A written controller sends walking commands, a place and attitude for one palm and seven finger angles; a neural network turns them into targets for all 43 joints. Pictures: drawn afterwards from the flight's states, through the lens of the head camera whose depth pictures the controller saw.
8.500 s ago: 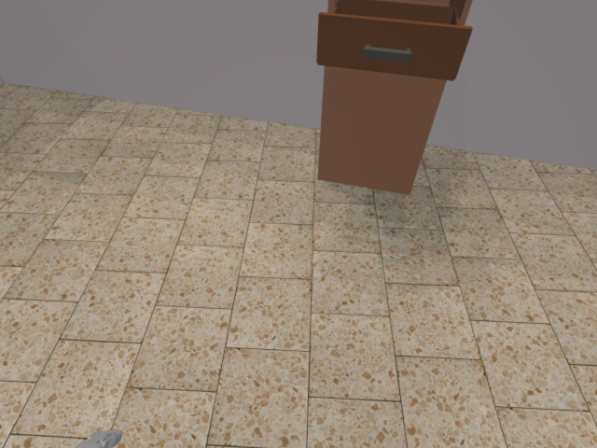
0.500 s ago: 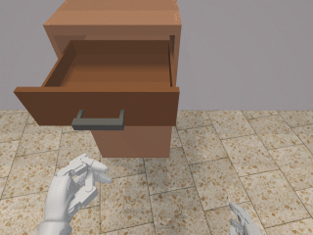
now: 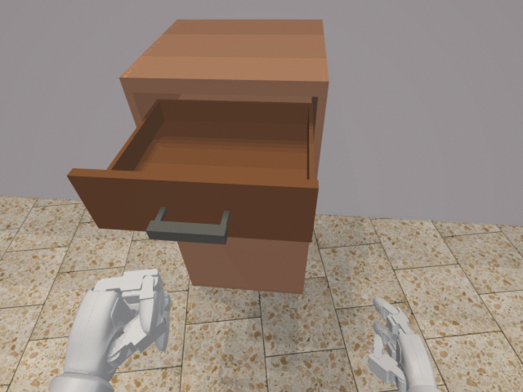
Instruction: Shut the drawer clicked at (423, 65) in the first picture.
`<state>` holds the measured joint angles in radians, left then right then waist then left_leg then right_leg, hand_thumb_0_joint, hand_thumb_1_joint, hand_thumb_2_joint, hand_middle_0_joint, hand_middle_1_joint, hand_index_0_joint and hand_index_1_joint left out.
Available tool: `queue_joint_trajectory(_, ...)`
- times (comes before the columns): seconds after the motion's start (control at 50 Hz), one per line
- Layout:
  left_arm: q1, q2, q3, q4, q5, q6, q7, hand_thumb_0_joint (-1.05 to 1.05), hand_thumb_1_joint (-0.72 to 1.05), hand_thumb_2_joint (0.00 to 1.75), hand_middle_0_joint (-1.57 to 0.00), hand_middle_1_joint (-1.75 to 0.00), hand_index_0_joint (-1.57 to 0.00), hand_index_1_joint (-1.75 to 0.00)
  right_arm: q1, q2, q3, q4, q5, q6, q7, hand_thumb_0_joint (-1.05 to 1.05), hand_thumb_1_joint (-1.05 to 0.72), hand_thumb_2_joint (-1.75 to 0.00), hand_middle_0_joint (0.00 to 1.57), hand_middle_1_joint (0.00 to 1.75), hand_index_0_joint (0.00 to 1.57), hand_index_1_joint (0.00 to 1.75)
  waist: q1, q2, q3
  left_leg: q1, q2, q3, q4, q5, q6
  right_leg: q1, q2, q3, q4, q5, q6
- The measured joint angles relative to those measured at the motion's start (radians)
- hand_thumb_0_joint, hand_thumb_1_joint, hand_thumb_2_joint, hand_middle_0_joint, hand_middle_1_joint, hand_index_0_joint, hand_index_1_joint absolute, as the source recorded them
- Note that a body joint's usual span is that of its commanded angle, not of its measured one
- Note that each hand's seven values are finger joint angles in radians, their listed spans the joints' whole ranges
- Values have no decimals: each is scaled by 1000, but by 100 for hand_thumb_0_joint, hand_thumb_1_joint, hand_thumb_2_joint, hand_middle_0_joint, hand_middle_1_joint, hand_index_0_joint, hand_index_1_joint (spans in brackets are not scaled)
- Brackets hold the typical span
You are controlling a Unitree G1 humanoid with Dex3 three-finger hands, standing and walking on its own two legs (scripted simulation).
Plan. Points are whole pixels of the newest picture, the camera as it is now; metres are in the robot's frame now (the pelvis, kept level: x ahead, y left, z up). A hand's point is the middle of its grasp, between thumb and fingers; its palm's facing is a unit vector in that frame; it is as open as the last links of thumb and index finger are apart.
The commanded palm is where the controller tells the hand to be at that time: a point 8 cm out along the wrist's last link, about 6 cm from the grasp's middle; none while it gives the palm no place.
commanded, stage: raise the hand and make a fist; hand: left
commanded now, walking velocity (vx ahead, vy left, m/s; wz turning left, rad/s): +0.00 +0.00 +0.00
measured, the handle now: (191, 223) +0.37 +0.17 +0.07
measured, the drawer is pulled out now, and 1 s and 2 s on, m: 0.30 0.30 0.30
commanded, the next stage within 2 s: bring the fist close to the handle in 0.54 s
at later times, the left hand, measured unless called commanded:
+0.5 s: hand (151, 315) +0.16 +0.14 +0.16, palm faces +0.05 -0.99 -0.09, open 3.3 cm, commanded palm +0.12 +0.19 +0.17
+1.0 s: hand (170, 300) +0.19 +0.14 +0.13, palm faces +0.03 -1.00 -0.06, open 3.3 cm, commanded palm +0.17 +0.19 +0.13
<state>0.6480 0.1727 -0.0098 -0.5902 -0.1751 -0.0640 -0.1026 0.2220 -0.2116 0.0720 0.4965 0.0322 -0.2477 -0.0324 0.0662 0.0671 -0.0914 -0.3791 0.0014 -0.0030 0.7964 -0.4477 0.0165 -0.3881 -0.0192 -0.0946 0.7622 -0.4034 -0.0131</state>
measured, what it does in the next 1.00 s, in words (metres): stands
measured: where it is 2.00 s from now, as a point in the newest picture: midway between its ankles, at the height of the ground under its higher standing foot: outside the picture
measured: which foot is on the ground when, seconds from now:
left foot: down 0.00-1.00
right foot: down 0.00-1.00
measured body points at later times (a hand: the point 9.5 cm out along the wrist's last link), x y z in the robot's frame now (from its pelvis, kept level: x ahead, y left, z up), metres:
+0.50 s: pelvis +0.00 -0.02 +0.01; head -0.04 -0.04 +0.46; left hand +0.15 +0.19 +0.17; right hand +0.19 -0.24 -0.04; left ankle -0.02 +0.11 -0.71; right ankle +0.00 -0.11 -0.71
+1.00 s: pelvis +0.00 -0.02 +0.01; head -0.02 -0.04 +0.46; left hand +0.19 +0.19 +0.14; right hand +0.18 -0.23 -0.05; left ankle -0.02 +0.11 -0.71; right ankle +0.00 -0.11 -0.71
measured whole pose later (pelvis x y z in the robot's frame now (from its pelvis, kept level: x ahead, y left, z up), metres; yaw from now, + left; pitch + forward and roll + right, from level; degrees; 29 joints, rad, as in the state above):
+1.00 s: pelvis +0.00 -0.02 +0.01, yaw +0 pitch +1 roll +0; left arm 0.46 0.18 0.07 -0.36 -0.22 -0.08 -0.14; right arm 0.25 -0.25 0.06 0.61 0.03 -0.34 -0.06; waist 0.04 0.06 -0.05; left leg -0.31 0.01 -0.01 0.69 -0.39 -0.01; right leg -0.33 0.00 -0.10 0.68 -0.36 -0.04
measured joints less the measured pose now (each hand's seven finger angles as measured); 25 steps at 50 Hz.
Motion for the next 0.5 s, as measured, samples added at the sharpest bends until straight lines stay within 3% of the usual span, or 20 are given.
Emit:
queue_joint_trajectory(0.32, -44, 37, 115, 14, -76, 81, -54, 2, 90, 90, -140, -159, -140, -160, 25, -31, -5, 78, 24, -48, -33, 2, -91, -90, 20, 30, 20, 30, -5, 6, 12, 96, 15, -6, -99, 46, -20, 93, 19, -7, -93, 40, -18)
queue_joint_trajectory(0.5, -46, 38, 120, 37, -79, 39, -50, 2, 90, 90, -140, -159, -140, -160, 33, -45, -20, 90, 25, -102, -35, 2, -91, -90, 20, 30, 20, 30, -6, 6, 19, 108, 20, -9, -109, 54, -27, 104, 24, -9, -101, 46, -25)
